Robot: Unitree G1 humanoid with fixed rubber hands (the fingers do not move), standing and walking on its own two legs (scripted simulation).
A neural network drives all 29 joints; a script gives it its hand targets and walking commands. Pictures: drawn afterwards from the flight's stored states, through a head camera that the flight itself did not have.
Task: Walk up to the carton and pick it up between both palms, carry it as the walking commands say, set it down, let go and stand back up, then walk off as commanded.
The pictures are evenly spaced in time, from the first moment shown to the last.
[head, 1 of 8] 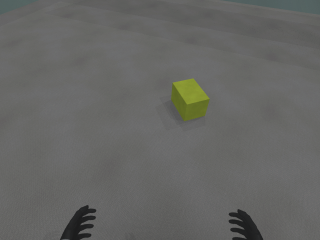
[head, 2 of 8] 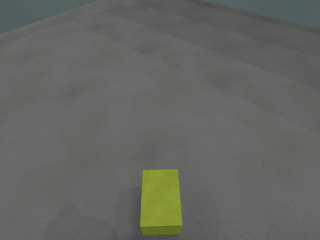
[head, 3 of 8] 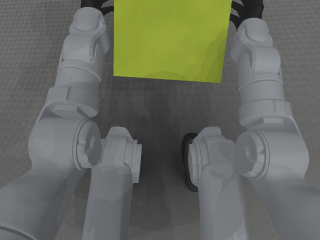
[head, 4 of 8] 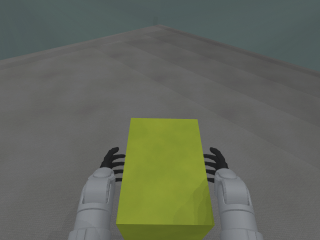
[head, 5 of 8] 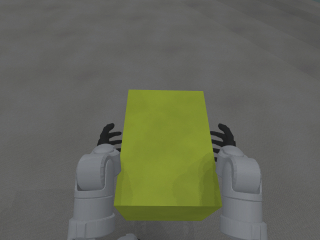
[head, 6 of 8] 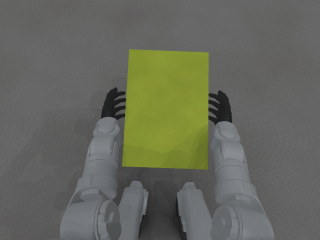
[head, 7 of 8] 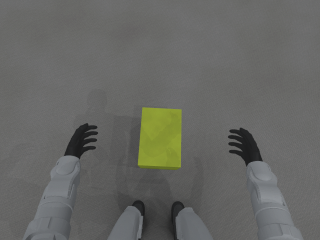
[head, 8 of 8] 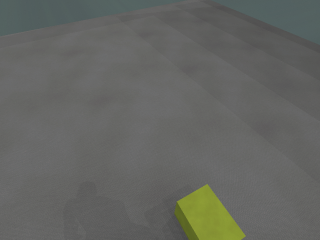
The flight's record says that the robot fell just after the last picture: no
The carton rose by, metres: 0.69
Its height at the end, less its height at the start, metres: +0.00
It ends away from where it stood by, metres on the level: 0.35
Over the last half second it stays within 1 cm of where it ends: no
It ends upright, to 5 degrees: yes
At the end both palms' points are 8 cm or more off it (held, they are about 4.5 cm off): yes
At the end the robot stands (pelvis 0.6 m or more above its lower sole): yes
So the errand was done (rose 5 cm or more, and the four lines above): no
